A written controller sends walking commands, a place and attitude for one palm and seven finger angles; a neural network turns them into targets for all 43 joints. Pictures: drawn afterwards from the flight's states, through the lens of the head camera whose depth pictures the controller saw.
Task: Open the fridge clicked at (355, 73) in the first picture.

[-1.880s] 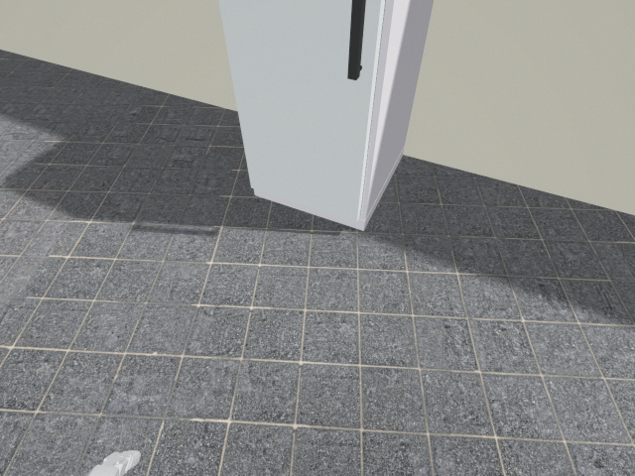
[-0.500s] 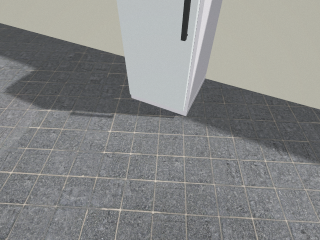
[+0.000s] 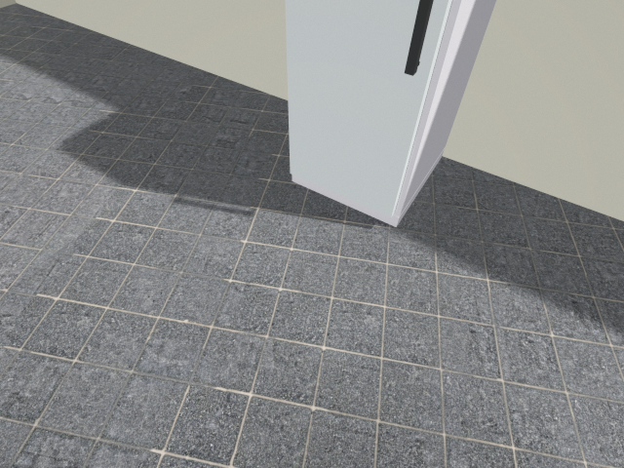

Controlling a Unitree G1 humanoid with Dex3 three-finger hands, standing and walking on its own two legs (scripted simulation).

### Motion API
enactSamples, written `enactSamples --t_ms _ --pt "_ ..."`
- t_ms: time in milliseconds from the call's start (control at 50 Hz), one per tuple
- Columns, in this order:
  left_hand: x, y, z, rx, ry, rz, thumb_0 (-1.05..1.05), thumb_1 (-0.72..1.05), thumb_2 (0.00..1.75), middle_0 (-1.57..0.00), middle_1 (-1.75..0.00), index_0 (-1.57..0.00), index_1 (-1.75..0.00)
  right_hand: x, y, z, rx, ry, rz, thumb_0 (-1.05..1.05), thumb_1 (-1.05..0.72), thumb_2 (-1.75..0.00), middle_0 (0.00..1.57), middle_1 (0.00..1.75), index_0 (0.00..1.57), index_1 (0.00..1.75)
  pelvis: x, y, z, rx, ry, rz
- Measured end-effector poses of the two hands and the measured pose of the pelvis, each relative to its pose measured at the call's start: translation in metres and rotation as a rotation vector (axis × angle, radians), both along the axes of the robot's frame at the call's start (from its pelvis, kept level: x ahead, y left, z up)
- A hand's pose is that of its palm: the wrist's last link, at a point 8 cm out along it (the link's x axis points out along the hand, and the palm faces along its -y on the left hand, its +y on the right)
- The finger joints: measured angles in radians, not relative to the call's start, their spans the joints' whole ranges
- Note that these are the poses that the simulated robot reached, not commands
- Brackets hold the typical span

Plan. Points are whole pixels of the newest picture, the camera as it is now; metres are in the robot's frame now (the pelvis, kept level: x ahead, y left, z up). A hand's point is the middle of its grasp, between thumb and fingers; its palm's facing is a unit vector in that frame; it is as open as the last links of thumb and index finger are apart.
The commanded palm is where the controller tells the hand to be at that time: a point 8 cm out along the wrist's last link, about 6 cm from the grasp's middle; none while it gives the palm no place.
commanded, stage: walk to a spot facing it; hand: right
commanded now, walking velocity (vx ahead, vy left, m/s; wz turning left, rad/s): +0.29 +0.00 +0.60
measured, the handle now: out of the picture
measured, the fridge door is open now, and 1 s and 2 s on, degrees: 0 0 0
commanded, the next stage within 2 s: turn to face it in 1.94 s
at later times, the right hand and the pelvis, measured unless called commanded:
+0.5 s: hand out of the picture +0.12 -0.25 -0.18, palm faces -0.13 +0.98 -0.17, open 7.4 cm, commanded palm none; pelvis +0.12 -0.05 +0.00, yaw +15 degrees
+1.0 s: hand (339, 267) +0.52 -0.04 -0.16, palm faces -0.64 +0.76 -0.11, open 7.4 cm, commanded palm none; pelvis +0.30 +0.00 +0.00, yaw +34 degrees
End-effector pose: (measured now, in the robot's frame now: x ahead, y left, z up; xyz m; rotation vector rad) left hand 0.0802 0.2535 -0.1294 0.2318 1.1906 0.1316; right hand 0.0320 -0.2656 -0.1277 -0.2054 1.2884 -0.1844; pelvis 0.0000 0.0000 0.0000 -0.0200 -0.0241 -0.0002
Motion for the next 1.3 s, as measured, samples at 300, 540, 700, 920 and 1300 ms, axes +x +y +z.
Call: enactSamples --t_ms 300,540,700,920,1300 --pt "0.044 -0.003 0.024 -0.016 -0.062 0.11 0.01 0.91 0.9 -0.2 -0.3 -0.2 -0.3 -0.015 0.029 0.01 0.08 0.178 0.022 0.01 -0.9 -0.9 0.21 0.3 0.2 0.3 0.056 -0.006 0.017 0.022 0.044 0.128" --pt "0.108 -0.054 0.037 0.046 -0.183 0.227 0.0 0.91 0.9 -0.2 -0.3 -0.2 -0.3 0.14 -0.043 -0.019 0.071 0.128 0.174 0.01 -0.91 -0.9 0.21 0.3 0.2 0.3 0.137 -0.055 0.006 0.05 0.028 0.292" --pt "0.038 -0.086 0.034 0.037 0.026 0.488 0.0 0.93 0.9 -0.2 -0.3 -0.2 -0.3 0.313 -0.024 0.005 0.071 -0.073 0.377 0.01 -0.91 -0.9 0.2 0.3 0.19 0.3 0.191 -0.062 0.02 0.046 0.038 0.413" --pt "-0.031 -0.157 0.027 -0.109 0.394 0.766 0.0 0.92 0.9 -0.2 -0.3 -0.2 -0.3 0.467 0.111 0.001 0.166 -0.126 0.655 0.01 -0.91 -0.9 0.2 0.3 0.19 0.3 0.267 -0.028 0.01 0.033 0.042 0.543" --pt "0.199 0.038 0.004 -0.051 -0.039 0.833 0.01 0.94 0.9 -0.2 -0.3 -0.2 -0.3 0.573 0.196 0.01 0.029 -0.064 0.767 -0.01 -0.94 -0.9 0.21 0.3 0.2 0.3 0.394 0.082 0.011 0.007 0.048 0.745"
